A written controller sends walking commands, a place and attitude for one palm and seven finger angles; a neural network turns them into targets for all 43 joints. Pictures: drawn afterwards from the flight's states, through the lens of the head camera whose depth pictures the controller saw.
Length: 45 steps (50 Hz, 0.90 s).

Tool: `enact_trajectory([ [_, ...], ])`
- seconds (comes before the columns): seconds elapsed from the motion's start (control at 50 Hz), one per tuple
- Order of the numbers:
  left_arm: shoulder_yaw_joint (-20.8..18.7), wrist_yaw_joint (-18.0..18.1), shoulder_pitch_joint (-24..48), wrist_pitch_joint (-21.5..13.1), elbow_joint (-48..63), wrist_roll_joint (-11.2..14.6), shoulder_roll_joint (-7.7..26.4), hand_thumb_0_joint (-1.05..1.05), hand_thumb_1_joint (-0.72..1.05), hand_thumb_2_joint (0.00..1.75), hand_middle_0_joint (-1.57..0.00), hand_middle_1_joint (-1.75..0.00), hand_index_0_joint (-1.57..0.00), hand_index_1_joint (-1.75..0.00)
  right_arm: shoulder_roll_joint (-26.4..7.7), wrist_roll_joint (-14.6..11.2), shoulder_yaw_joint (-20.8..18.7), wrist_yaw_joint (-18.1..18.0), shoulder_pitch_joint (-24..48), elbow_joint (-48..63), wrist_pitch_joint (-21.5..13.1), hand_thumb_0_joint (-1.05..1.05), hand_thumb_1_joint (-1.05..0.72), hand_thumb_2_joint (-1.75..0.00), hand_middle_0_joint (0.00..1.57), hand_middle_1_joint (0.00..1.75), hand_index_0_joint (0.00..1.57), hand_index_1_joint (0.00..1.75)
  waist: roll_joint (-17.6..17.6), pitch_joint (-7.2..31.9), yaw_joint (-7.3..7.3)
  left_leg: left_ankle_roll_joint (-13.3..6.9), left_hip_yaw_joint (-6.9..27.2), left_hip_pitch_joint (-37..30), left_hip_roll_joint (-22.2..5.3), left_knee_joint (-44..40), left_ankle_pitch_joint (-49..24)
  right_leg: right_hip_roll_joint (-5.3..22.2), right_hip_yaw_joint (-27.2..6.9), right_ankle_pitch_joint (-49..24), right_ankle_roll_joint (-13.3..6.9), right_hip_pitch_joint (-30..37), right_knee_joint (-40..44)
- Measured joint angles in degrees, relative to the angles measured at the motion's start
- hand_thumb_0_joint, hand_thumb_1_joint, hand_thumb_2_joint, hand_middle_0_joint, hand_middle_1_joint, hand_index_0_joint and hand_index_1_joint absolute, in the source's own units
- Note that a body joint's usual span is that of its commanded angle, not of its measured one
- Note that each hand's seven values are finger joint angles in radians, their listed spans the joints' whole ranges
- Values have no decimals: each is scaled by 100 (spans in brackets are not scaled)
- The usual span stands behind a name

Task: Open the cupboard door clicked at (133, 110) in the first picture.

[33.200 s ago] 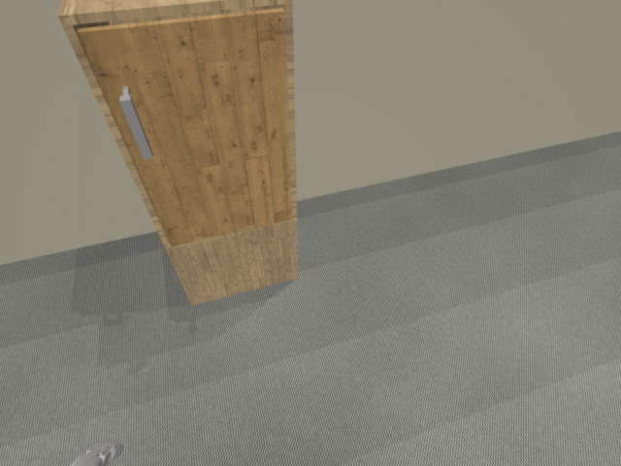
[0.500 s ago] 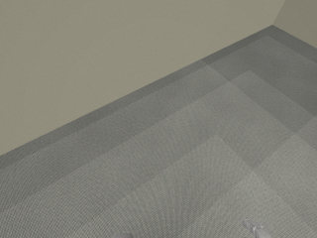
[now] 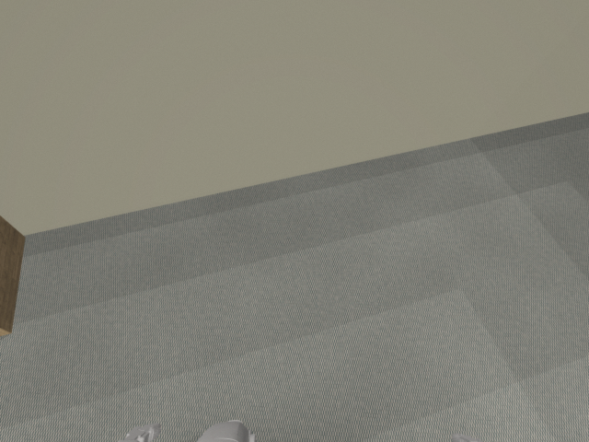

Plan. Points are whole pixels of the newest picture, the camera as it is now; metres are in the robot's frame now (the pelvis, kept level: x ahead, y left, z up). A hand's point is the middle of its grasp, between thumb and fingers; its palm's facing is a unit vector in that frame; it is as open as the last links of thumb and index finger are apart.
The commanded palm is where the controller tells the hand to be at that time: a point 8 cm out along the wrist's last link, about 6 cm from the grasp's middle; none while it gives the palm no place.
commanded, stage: turn to face it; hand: left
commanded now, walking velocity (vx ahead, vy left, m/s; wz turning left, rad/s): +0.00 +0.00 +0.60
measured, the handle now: out of the picture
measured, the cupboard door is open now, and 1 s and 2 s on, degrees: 49 49 49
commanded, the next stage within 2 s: take the last steps up to it in 1.82 s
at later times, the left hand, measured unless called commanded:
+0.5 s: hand out of the picture +0.05 +0.19 -0.15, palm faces +0.30 -0.91 -0.29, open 7.4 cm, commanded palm none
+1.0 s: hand out of the picture +0.02 +0.20 -0.16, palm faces +0.57 -0.76 -0.30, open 7.4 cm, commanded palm none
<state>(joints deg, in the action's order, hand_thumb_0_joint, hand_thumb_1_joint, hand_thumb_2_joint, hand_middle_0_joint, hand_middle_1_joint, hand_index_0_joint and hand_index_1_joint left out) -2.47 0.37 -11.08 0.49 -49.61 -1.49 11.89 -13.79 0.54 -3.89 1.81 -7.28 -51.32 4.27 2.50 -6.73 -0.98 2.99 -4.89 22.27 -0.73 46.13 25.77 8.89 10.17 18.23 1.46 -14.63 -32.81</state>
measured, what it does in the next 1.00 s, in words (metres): steps on the spot, turning left: left foot, then right foot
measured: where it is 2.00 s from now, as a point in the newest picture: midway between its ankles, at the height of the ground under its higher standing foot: outside the picture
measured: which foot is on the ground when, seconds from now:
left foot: up 0.00-0.04, down 0.06-0.36, up 0.38-0.64, down 0.66-0.98, up 1.00-1.00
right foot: down 0.00-0.04, up 0.06-0.34, down 0.36-0.66, up 0.68-0.96, down 0.98-1.00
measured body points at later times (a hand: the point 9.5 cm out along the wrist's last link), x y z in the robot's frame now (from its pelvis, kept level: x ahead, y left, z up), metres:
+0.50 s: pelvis +0.02 -0.03 +0.00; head +0.09 -0.03 +0.44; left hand +0.03 +0.24 -0.13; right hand +0.18 -0.26 -0.15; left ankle -0.04 +0.09 -0.67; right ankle +0.04 -0.15 -0.73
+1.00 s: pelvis +0.05 -0.05 -0.01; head +0.10 -0.02 +0.43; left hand -0.01 +0.24 -0.14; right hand +0.27 -0.21 -0.16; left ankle -0.01 +0.08 -0.73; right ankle +0.13 -0.15 -0.74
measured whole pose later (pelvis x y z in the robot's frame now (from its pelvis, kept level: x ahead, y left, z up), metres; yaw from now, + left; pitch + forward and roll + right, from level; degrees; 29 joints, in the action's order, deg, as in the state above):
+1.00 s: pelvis +0.05 -0.05 -0.01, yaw +36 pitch +2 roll +0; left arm -4.0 0.1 -8.5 0.9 -48.2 -0.8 14.9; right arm -13.4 1.0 -3.6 0.4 -9.6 -51.2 3.6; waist -0.5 -5.0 -0.4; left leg 1.9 7.0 21.6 1.7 37.9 19.7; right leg 2.8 1.4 19.0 2.0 -18.2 -33.9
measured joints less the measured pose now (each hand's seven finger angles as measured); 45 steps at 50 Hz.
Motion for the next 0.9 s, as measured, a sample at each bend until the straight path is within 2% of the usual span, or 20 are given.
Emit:
enact_trajectory([
  [0.04, -14, -28, -59, 7, -22, 35, 20, 1, 90, 90, -20, -30, -21, -30, -5, 2, 39, 15, 1, 65, -66, 1, -91, -90, 20, 30, 19, 30, 35, 30, 12, -69, -44, -374, 10, -929, -608, 80, 146, 169, 72, -84, -275],
  [0.06, -27, -46, -107, 38, -16, 64, 18, 1, 90, 90, -20, -30, -21, -30, -49, 20, 46, 22, -31, 127, -126, 1, -91, -90, 20, 30, 20, 30, -51, 105, 0, -257, 83, -437, -49, -1222, -1139, 58, 190, 325, 143, -252, -620],
  [0.08, -47, -46, -75, 99, -47, 75, 72, 1, 90, 90, -21, -30, -21, -30, -19, 37, 42, -1, -10, 132, -175, 1, -91, -90, 20, 30, 20, 30, 4, 93, 5, -375, 136, -326, -6, -1054, -1108, 62, 8, 741, 210, -469, -1127],
  [0.12, -100, -19, 19, 234, -135, 66, 189, 1, 90, 90, -20, -30, -21, -30, 61, 69, 83, -54, -12, 137, -228, 1, -91, -90, 20, 30, 20, 30, 96, 62, 41, -429, 228, -240, 45, -858, -765, -77, -424, 1183, 269, -896, -2133],
  [0.18, -170, -20, 180, 304, -213, 71, 283, 1, 91, 90, -20, -30, -20, -30, 130, 93, 122, -147, -97, 124, -251, 1, -91, -90, 20, 30, 20, 30, 55, 56, 51, -338, 460, -283, 66, -1097, -787, -281, -728, 973, 311, -1281, -2809],
  [0.26, -190, -46, 307, 259, -119, 98, 310, 1, 91, 90, -20, -30, -20, -30, 124, 105, 133, -181, -186, 50, -226, 1, -91, -90, 21, 30, 20, 30, -125, 32, 50, -264, 772, -368, 68, -1425, -1023, -467, -860, 808, 297, -1206, -2207],
  [0.34, -165, -50, 313, 142, 31, 117, 299, 1, 91, 90, -20, -29, -20, -30, 72, 83, 77, -171, -266, -2, -127, 1, -91, -90, 21, 30, 20, 30, -314, 96, 13, -118, 1097, -260, 100, -1291, -981, -659, -833, 268, 227, -570, -629],
  [0.36, -155, -46, 250, 78, 106, 95, 337, 1, 91, 90, -20, -30, -20, -30, 73, 57, 58, -161, -314, 14, -97, 1, -91, -90, 21, 30, 20, 30, -244, 177, 23, -128, 1095, -136, 185, -1099, -865, -592, -883, 91, 120, -369, -99],
  [0.4, -129, -1, 266, 8, 94, 51, 229, 1, 91, 90, -20, -30, -20, -30, -47, 40, -18, -139, -226, -34, -32, 1, -91, -90, 21, 30, 20, 30, -409, 90, 18, -131, 1074, 224, 193, -33, -44, -594, -736, 116, -47, -379, -267],
  [0.44, -85, 40, 214, 9, 87, 41, 116, 1, 91, 90, -20, -30, -20, -30, -130, 42, -74, -121, -142, -77, 24, 1, -91, -90, 21, 30, 20, 30, -475, 15, -18, -103, 860, 538, 188, 1112, 239, -520, -571, 152, -100, -237, -256],
  [0.48, -56, 65, 131, 15, 65, 35, 54, 1, 91, 90, -20, -30, -20, -30, -139, 36, -83, -89, -63, -97, 53, 1, -91, -90, 20, 30, 20, 30, -400, -20, -36, -37, 590, 643, 127, 1587, 238, -415, -455, 108, -96, -62, -87],
  [0.52, -31, 62, 58, 13, 26, 23, 27, 1, 91, 90, -20, -30, -20, -30, -105, 17, -67, -53, 5, -78, 58, 1, -91, -90, 20, 30, 20, 30, -259, -36, -35, 10, 356, 544, 72, 1340, 198, -296, -349, 58, -81, 75, 74],
  [0.6, -9, 21, -57, -2, -40, 11, 25, 1, 90, 90, -20, -30, -20, -30, -36, -8, 1, -6, 138, 5, -1, 1, -91, -90, 20, 30, 19, 30, -30, -63, 27, -5, 61, 83, 48, 42, -18, -93, -95, 129, 1, 180, 78],
  [0.64, -25, -8, -134, 7, -69, 38, 58, 1, 90, 90, -20, -30, -21, -30, -29, -1, 40, 9, 171, 80, -66, 1, -91, -90, 20, 30, 19, 30, 37, -42, 46, -72, -10, -261, 74, -841, -562, 4, 41, 316, 73, 115, -203],
  [0.66, -37, -25, -199, 32, -63, 64, 57, 1, 90, 90, -20, -30, -21, -30, -75, 17, 55, 21, 153, 151, -122, 1, -91, -90, 20, 30, 19, 30, -36, 29, 48, -246, 82, -386, 30, -1204, -1000, -1, 114, 435, 121, -47, -541],
  [0.68, -54, -31, -177, 86, -93, 83, 104, 1, 90, 90, -20, -30, -21, -30, -58, 35, 49, 2, 177, 176, -177, 1, -91, -90, 20, 30, 20, 30, 2, 25, 45, -382, 144, -291, 74, -1084, -992, 14, -1, 838, 197, -278, -1084],
  [0.72, -95, -6, -66, 225, -158, 80, 213, 1, 90, 90, -20, -30, -21, -30, 6, 59, 87, -53, 187, 206, -246, 1, -91, -90, 20, 30, 20, 30, 83, -26, 82, -477, 247, -192, 127, -865, -781, -123, -407, 1323, 270, -754, -2191],
  [0.78, -159, 1, 108, 296, -210, 81, 296, 1, 91, 90, -20, -30, -20, -30, 68, 80, 129, -151, 81, 209, -267, 1, -91, -90, 20, 30, 20, 30, 49, -20, 102, -411, 477, -258, 144, -1071, -843, -317, -722, 1107, 319, -1223, -2970],
  [0.84, -183, -29, 219, 277, -129, 88, 316, 1, 91, 90, -20, -30, -20, -30, 85, 93, 145, -181, -19, 141, -239, 1, -91, -90, 20, 30, 20, 30, -61, -5, 110, -361, 698, -373, 139, -1355, -1027, -413, -854, 878, 318, -1305, -2690],
  [0.9, -178, -46, 292, 236, -28, 98, 309, 1, 91, 90, -20, -29, -20, -30, 83, 105, 125, -168, -106, 73, -186, 1, -91, -90, 21, 30, 20, 30, -200, 34, 73, -285, 929, -397, 124, -1449, -1093, -517, -897, 773, 283, -1078, -1844],
])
